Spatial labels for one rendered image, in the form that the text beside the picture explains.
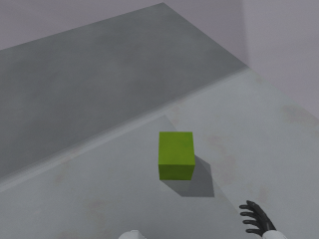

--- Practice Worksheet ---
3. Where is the carton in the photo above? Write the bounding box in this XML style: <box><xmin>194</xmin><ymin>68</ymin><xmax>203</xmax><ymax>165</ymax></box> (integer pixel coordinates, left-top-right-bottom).
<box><xmin>158</xmin><ymin>131</ymin><xmax>195</xmax><ymax>180</ymax></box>

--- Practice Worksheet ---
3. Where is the right robot hand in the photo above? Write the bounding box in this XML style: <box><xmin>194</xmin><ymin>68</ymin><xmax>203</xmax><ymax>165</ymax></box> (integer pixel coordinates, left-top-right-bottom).
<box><xmin>239</xmin><ymin>200</ymin><xmax>276</xmax><ymax>237</ymax></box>

